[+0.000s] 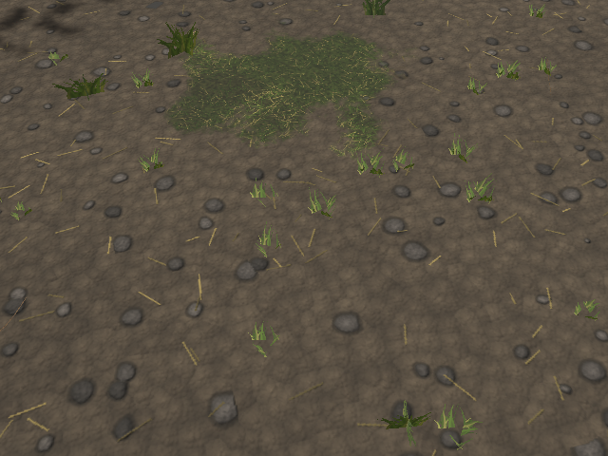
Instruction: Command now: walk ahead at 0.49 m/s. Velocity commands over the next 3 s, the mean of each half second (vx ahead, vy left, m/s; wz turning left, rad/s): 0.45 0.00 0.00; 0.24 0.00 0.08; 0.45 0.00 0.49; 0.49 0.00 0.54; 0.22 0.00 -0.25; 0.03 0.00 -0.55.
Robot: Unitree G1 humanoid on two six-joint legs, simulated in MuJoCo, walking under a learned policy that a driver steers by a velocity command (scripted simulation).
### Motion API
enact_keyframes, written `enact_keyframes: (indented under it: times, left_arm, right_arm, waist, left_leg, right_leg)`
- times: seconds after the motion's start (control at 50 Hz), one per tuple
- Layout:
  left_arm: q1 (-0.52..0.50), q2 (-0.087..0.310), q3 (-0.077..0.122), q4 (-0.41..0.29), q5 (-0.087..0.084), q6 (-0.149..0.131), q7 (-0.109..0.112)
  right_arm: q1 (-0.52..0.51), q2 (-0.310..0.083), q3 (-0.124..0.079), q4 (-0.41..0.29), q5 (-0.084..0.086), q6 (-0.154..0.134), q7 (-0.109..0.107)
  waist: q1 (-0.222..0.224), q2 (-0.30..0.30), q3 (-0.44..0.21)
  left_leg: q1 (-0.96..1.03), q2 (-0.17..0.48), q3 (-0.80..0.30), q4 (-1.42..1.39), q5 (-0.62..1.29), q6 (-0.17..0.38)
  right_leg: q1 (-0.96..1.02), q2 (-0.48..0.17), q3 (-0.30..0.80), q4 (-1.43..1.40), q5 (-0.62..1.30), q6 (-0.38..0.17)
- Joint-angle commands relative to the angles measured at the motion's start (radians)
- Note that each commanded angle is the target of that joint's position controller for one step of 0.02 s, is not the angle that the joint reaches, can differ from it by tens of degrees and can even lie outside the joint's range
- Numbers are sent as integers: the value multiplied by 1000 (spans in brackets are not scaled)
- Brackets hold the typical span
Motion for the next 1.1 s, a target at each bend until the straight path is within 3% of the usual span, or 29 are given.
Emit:
enact_keyframes:
  times: [0.02, 0.1, 0.14, 0.16, 0.18, 0.2, 0.22, 0.24, 0.26, 0.3, 0.34, 0.38, 0.42, 0.5, 0.58, 0.62, 0.64, 0.66, 0.68, 0.7, 0.74, 0.78, 0.86, 0.98, 1.02, 1.04, 1.06, 1.08, 1.1]
  left_arm:
    - [36, 163, 32, -22, -7, 1, 8]
    - [50, 185, 44, -6, -11, 24, 12]
    - [9, 189, 44, -16, -11, 34, 11]
    - [7, 158, 30, -30, -3, 36, 12]
    - [109, 57, -1, -50, 6, 19, 2]
    - [99, 44, -9, -37, 0, -7, -2]
    - [9, 143, 18, -62, -31, -27, -8]
    - [-68, 156, 20, -86, -43, -36, -7]
    - [-107, 148, 23, -91, -32, -35, -1]
    - [-74, 115, 29, -79, -16, -9, 5]
    - [-66, 79, 25, -78, -11, 11, 7]
    - [-118, 85, 28, -100, 1, 18, 13]
    - [-162, 65, 21, -116, 11, 14, 10]
    - [-289, 52, 8, -142, 6, 10, -6]
    - [-289, 105, 19, -146, 15, 4, -20]
    - [-172, 158, 40, -99, 28, -3, -16]
    - [-117, 220, 50, -91, 42, -3, -10]
    - [-81, 192, 38, -77, 43, 12, -5]
    - [-70, 111, 16, -72, 20, 25, -9]
    - [-124, 113, 10, -77, 9, 29, -13]
    - [-190, 170, 29, -89, 0, 39, -5]
    - [-253, 179, 36, -102, 10, 44, 8]
    - [-281, 163, 43, -106, 6, 24, 19]
    - [-285, 189, 57, -105, -24, 34, 25]
    - [-322, 155, 48, -120, -26, 44, 24]
    - [-334, 104, 36, -134, -19, 48, 20]
    - [-352, 46, 20, -155, -14, 43, 10]
    - [-405, 66, 22, -194, -23, 20, 6]
    - [-399, 119, 30, -194, -35, -3, 1]
  right_arm:
    - [-140, -38, 6, -88, 7, -17, 18]
    - [-148, -71, 4, -116, 12, -29, 39]
    - [30, -128, -26, -70, 10, -33, 37]
    - [221, -187, -52, -15, 4, -33, 28]
    - [371, -288, -78, 15, -14, -27, 21]
    - [394, -234, -60, 26, -1, -21, 23]
    - [324, -175, -37, 18, 4, -22, 21]
    - [236, -142, -27, -7, 0, -22, 18]
    - [167, -114, -18, -16, -11, -25, 21]
    - [113, -71, -5, -18, -24, -33, 27]
    - [130, -87, -9, -4, -16, -39, 25]
    - [150, -115, -13, 10, -21, -40, 14]
    - [156, -116, -11, 20, -21, -30, 2]
    - [225, -132, -8, 55, -14, -15, -11]
    - [208, -137, -11, 79, -2, 10, -20]
    - [213, -125, -9, 82, -4, 19, -23]
    - [278, -92, 3, 78, -27, 15, -21]
    - [417, 12, 36, 114, -27, 12, -14]
    - [378, -37, 27, 119, -11, 22, -12]
    - [311, -94, 11, 98, 8, 35, -14]
    - [214, -121, -5, 76, 11, 62, -32]
    - [205, -113, -13, 68, 3, 70, -41]
    - [238, -53, -9, 105, -4, 47, -38]
    - [240, -53, -11, 118, 0, 44, -21]
    - [327, -48, -15, 157, -1, 49, -17]
    - [395, -72, -21, 175, -5, 46, -15]
    - [425, -146, -30, 163, -2, 40, -17]
    - [401, -213, -40, 137, -18, 20, -14]
    - [334, -192, -37, 112, -23, -3, -18]
  waist:
    - [11, -67, 98]
    - [-15, -98, 82]
    - [-120, -119, -31]
    - [-193, -95, -164]
    - [-181, 108, -338]
    - [-187, 218, -414]
    - [-187, 160, -286]
    - [-164, 102, -171]
    - [-134, 34, -86]
    - [-70, 56, -37]
    - [-51, 47, -12]
    - [-46, 21, 23]
    - [-47, 23, 21]
    - [-101, 39, -6]
    - [-73, 51, -22]
    - [-21, 1, -80]
    - [-44, -99, -186]
    - [-75, -272, -320]
    - [-42, -244, -354]
    - [-47, -188, -275]
    - [-46, -123, -134]
    - [-80, -186, -82]
    - [-109, -178, -81]
    - [-140, -138, -55]
    - [-176, -84, -18]
    - [-182, 57, 0]
    - [-166, 245, 45]
    - [-166, 260, 110]
    - [-128, 203, 140]
  left_leg:
    - [-2, -25, 25, -87, 11, 3]
    - [52, -54, 37, -153, -140, 47]
    - [320, -118, 94, -182, -174, 91]
    - [615, -75, 47, -143, -151, 135]
    - [1053, 191, -372, -152, -272, 283]
    - [1132, 277, -692, -325, -385, 335]
    - [1036, 242, -587, -350, -448, 283]
    - [886, 208, -446, -369, -402, 251]
    - [729, 171, -345, -410, -326, 236]
    - [562, 114, -233, -473, -240, 216]
    - [506, 103, -173, -515, -177, 230]
    - [491, 99, -102, -510, 98, 238]
    - [475, 52, 0, -479, 293, 209]
    - [506, 25, 52, -451, 276, 176]
    - [634, 79, -1, -337, 254, 151]
    - [635, 9, 19, -165, 242, 97]
    - [520, -64, 53, 8, 12, 52]
    - [313, -144, 52, 260, -500, -10]
    - [270, -152, -14, 387, -809, -38]
    - [221, -120, -44, 438, -813, -39]
    - [128, -86, 4, 444, -705, -32]
    - [192, -64, 18, 385, -599, -18]
    - [330, -60, 53, 210, -478, 21]
    - [453, -80, 120, -46, -372, 68]
    - [517, -99, 123, -142, -426, 106]
    - [541, -6, -37, -271, -577, 149]
    - [596, 166, -399, -449, -804, 242]
    - [587, 234, -673, -585, -983, 316]
    - [595, 229, -641, -578, -906, 295]
  right_leg:
    - [-33, -288, 123, -70, 150, -140]
    - [86, -341, 136, 31, 310, -117]
    - [74, -296, 89, 241, 647, -83]
    - [-59, -242, 48, 473, 613, -51]
    - [-475, -103, -9, 879, 259, 27]
    - [-652, -9, 113, 1074, -348, 38]
    - [-754, -76, 173, 1157, -328, 14]
    - [-771, -133, 137, 1138, -241, -1]
    - [-737, -174, 117, 1070, -159, -1]
    - [-617, -220, 126, 974, -75, 3]
    - [-605, -230, 115, 913, -42, 20]
    - [-638, -220, 100, 810, 25, 51]
    - [-595, -196, 74, 643, 140, 64]
    - [-468, -127, 37, 408, 350, 60]
    - [-439, -116, 75, 317, 264, 17]
    - [-254, -104, 63, 219, 463, -17]
    - [-29, -229, 170, 304, 883, -68]
    - [220, -420, 378, 330, 1019, -245]
    - [183, -442, 459, 274, 868, -285]
    - [80, -412, 433, 226, 621, -254]
    - [-95, -369, 425, 86, -16, -200]
    - [-255, -330, 416, -28, -339, -156]
    - [-356, -294, 257, -81, -266, -138]
    - [-358, -314, 161, -56, -370, -106]
    - [-410, -263, 83, 75, -414, -59]
    - [-470, -195, -11, 303, -393, -16]
    - [-679, -73, -89, 622, -318, 46]
    - [-844, -46, 47, 723, -298, 27]
    - [-892, -94, 103, 757, -206, 19]
Next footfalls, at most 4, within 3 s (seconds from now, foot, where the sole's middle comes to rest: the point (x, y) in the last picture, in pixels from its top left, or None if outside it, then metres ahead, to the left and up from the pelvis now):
0.16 left None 0.28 0.15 -0.78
0.62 right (368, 449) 0.53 -0.06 -0.78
1.04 left None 0.49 0.17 -0.78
1.48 right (348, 335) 0.81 -0.02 -0.78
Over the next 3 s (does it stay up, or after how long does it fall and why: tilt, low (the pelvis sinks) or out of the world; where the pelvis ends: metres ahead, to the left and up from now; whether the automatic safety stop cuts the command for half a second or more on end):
stays up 1.11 0.38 -0.01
